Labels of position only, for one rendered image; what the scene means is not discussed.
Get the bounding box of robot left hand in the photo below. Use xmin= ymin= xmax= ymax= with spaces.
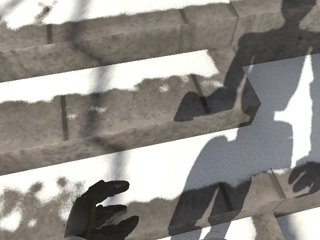
xmin=63 ymin=180 xmax=139 ymax=240

